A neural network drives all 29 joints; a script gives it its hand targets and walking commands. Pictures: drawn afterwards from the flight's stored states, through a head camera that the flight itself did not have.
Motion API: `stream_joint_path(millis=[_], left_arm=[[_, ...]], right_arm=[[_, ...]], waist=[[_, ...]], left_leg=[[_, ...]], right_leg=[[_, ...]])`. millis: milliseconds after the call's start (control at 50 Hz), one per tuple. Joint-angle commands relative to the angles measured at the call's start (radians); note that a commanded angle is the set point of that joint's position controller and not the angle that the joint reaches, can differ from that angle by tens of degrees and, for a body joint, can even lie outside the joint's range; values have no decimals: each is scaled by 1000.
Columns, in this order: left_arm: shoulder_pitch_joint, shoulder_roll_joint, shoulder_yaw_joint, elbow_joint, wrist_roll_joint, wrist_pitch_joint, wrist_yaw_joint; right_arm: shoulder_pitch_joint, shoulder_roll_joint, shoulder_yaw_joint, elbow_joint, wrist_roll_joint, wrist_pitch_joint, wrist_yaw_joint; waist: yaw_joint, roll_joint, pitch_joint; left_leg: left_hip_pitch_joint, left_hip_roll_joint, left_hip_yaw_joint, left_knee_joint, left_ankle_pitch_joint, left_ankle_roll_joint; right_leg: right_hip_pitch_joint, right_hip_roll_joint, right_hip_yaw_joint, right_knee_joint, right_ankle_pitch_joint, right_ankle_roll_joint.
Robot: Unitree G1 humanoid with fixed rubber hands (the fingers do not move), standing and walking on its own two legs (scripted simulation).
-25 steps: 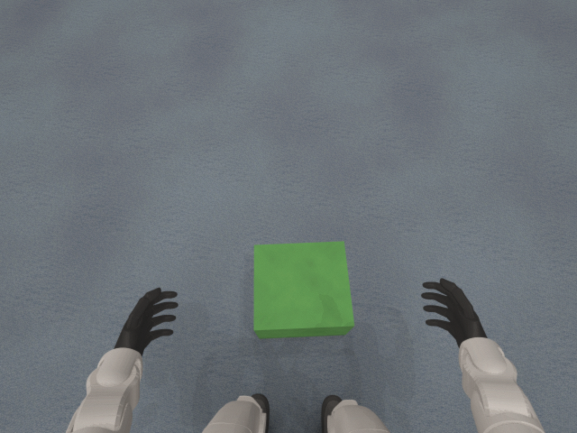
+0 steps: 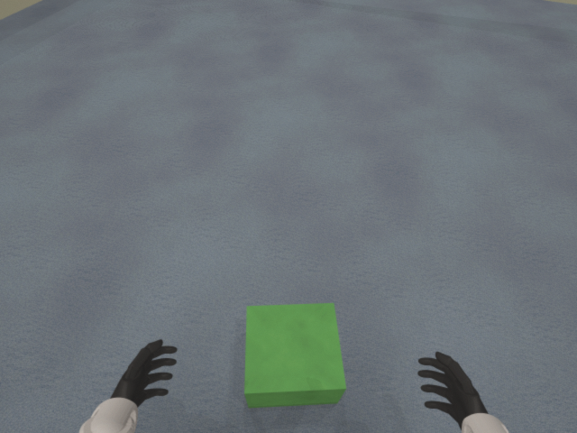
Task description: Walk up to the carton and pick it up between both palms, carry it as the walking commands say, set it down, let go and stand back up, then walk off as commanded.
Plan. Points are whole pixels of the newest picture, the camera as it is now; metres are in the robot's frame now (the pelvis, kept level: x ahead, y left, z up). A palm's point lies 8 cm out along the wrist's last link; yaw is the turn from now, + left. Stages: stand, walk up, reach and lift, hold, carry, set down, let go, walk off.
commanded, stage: let go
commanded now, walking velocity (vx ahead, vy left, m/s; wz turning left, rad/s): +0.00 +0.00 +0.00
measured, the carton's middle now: (291, 354) +0.42 -0.01 -0.68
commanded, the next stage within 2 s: stand in 0.08 s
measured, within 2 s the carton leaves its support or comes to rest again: neither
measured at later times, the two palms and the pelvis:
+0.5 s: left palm (86, 417) +0.14 +0.29 -0.09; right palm (503, 420) +0.15 -0.29 -0.08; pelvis +0.01 +0.00 +0.00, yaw +0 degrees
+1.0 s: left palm out of the picture +0.12 +0.30 -0.10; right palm out of the picture +0.12 -0.30 -0.08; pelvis +0.01 +0.01 +0.00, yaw +0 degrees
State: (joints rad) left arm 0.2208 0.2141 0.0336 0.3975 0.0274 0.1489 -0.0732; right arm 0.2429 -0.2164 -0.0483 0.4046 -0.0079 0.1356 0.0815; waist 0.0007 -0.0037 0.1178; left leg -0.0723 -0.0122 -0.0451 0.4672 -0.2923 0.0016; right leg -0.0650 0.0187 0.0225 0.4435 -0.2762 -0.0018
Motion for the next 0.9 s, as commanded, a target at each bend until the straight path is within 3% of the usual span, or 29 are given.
stream_joint_path(millis=[0, 60, 80, 120, 140, 260, 380, 640, 880], left_arm=[[-31, 91, 36, -105, 1, 15, 17], [-41, 91, 40, -110, -2, 48, 35], [-60, 227, 68, 43, 5, -21, 80], [-51, 211, 63, 79, 19, -77, 91], [-63, 202, 57, 95, 19, -93, 89], [-84, 221, 48, 188, 13, -135, 81], [-76, 256, 36, 262, 14, -148, 95], [-94, 285, 16, 366, 8, -159, 97], [-114, 303, 7, 441, 4, -161, 95]], right_arm=[[-31, -99, -25, -80, 10, -18, -9], [-23, -108, -19, -64, 19, -31, -22], [-71, -212, -49, 54, -30, -60, -68], [-54, -219, -53, 81, -41, -88, -86], [-57, -216, -48, 97, -44, -96, -86], [-83, -232, -38, 168, -29, -125, -85], [-79, -264, -34, 234, -28, -132, -96], [-98, -297, -20, 324, -22, -142, -104], [-116, -313, -10, 396, -18, -148, -103]], waist=[[6, 26, -78], [3, 19, -97], [24, -35, -79], [6, -8, -71], [3, 4, -68], [1, 5, -159], [-2, 10, -184], [1, 8, -175], [1, 4, -151]], left_leg=[[-59, -31, 22, -61, 247, -29], [-84, -36, 18, -50, 252, -28], [-174, 30, -12, -45, 163, -39], [-168, 40, -35, -62, 35, -24], [-178, 42, -42, -70, 1, -19], [-120, 63, -53, -37, 217, -11], [-87, 74, -61, -33, 328, -8], [-67, 89, -70, -62, 374, -2], [-57, 99, -74, -105, 318, 3]], right_leg=[[37, 15, -14, -39, 258, 10], [39, 15, -15, -25, 287, 11], [-104, -42, -3, -26, 119, 33], [-141, -46, 32, -47, -27, 26], [-146, -49, 41, -53, -42, 24], [-97, -67, 50, -29, 180, 14], [-66, -79, 59, -23, 286, 11], [-41, -97, 68, -41, 326, 6], [-36, -108, 81, -81, 281, -1]])
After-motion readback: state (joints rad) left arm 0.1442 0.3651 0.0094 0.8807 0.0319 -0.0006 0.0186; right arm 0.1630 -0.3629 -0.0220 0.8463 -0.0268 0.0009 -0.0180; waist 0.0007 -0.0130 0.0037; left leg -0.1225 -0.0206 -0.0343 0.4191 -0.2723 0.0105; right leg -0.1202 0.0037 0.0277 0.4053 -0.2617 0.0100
